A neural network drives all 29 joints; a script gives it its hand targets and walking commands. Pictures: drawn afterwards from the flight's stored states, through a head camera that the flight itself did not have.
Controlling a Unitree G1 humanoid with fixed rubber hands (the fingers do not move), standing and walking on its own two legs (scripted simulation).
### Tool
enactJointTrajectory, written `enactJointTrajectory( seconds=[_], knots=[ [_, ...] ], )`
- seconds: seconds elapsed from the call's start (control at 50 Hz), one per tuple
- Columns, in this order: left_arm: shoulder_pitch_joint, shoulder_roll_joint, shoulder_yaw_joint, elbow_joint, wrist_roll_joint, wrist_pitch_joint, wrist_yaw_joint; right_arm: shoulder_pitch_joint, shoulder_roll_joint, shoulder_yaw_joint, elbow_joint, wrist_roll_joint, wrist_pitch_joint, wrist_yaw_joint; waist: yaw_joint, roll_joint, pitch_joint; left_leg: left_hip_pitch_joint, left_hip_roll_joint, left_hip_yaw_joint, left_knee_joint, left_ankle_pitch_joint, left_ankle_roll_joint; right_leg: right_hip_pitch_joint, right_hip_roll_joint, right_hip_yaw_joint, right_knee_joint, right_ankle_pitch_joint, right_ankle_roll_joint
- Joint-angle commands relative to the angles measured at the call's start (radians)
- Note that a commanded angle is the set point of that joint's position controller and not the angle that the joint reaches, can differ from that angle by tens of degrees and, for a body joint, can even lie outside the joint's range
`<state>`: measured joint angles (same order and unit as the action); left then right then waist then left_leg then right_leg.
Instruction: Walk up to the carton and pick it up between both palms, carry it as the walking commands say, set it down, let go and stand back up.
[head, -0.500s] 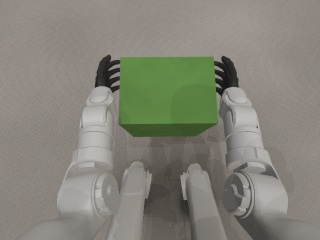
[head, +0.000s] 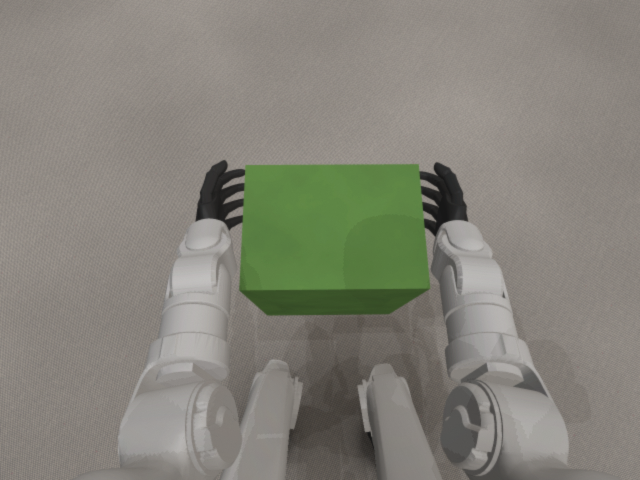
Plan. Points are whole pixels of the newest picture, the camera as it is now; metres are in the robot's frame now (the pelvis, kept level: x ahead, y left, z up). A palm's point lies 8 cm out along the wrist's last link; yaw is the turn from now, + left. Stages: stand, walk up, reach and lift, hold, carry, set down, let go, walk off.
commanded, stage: reach and lift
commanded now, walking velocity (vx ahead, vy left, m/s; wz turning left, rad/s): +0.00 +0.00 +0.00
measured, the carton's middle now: (330, 252) +0.41 +0.01 -0.13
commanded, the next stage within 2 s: none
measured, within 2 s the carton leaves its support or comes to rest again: neither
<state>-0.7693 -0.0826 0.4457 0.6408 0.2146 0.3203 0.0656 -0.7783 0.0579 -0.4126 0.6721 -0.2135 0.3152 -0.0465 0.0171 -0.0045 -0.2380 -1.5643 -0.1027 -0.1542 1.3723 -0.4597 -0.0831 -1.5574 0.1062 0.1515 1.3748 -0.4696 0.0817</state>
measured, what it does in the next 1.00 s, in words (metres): rises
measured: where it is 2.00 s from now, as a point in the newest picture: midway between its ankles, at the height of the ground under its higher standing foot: (325, 451)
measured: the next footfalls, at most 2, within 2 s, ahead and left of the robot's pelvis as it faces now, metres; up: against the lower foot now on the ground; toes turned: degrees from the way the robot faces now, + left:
none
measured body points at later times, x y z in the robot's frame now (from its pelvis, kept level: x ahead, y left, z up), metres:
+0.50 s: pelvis +0.02 +0.00 +0.07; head +0.18 +0.00 +0.49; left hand +0.42 +0.16 +0.02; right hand +0.43 -0.14 +0.01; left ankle +0.08 +0.14 -0.57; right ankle +0.07 -0.15 -0.57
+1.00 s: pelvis +0.04 +0.00 +0.13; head +0.15 +0.00 +0.56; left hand +0.40 +0.16 +0.09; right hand +0.41 -0.14 +0.09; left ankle +0.08 +0.14 -0.57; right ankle +0.07 -0.15 -0.57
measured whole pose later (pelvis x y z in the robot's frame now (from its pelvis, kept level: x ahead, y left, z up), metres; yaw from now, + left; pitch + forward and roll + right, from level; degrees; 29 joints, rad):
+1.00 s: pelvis +0.04 +0.00 +0.13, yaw +0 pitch +21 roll +0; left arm -0.46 -0.16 0.40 0.50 0.28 0.35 0.01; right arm -0.45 0.16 -0.36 0.50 -0.27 0.35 -0.03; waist 0.02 -0.01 -0.16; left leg -0.84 -0.06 -0.17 0.75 -0.29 -0.06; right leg -0.84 0.06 0.17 0.77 -0.30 0.05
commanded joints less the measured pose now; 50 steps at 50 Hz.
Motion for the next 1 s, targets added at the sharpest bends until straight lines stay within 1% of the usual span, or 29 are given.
enactJointTrajectory(
  seconds=[0.0, 0.48, 0.82, 0.98],
  knots=[
    [-0.583, -1.079, -0.577, 0.067, -0.135, -0.007, -0.26, -0.588, 1.079, 0.553, 0.038, 0.134, -0.015, 0.242, 0.003, -0.005, -0.781, 0.503, -0.076, 0.201, -0.182, 0.233, 0.024, 0.479, 0.078, -0.194, -0.184, 0.217, -0.037],
    [-0.356, -1.086, -0.634, 0.007, -0.108, -0.019, -0.289, -0.362, 1.109, 0.628, -0.038, 0.111, -0.025, 0.251, 0.007, -0.008, -0.647, 0.741, -0.057, 0.163, -0.427, 0.341, 0.033, 0.742, 0.054, -0.142, -0.427, 0.339, -0.045],
    [-0.228, -1.083, -0.652, -0.037, -0.088, 0.01, -0.314, -0.232, 1.121, 0.659, -0.091, 0.091, 0.003, 0.268, 0.011, -0.011, -0.513, 0.958, -0.041, 0.145, -0.619, 0.417, 0.037, 0.941, 0.033, -0.121, -0.623, 0.415, -0.05],
    [-0.182, -1.088, -0.663, -0.061, -0.082, 0.036, -0.323, -0.189, 1.116, 0.669, -0.114, 0.086, 0.023, 0.28, 0.011, -0.007, -0.441, 1.077, -0.037, 0.14, -0.709, 0.434, 0.036, 1.033, 0.027, -0.12, -0.715, 0.429, -0.052]
  ],
)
